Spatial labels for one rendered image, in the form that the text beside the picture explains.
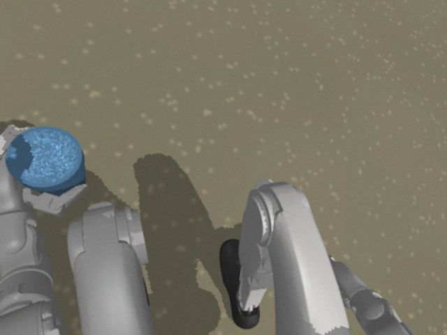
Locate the right robot arm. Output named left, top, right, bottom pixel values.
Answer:
left=349, top=290, right=416, bottom=335

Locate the cup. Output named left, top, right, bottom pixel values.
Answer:
left=5, top=126, right=86, bottom=196

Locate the right robot foot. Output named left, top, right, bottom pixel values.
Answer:
left=219, top=239, right=260, bottom=329

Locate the left robot arm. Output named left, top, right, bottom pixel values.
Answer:
left=0, top=210, right=68, bottom=335

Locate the right robot hand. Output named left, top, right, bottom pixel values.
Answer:
left=328, top=255, right=368, bottom=309

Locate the left robot hand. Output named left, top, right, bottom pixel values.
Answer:
left=0, top=124, right=88, bottom=217

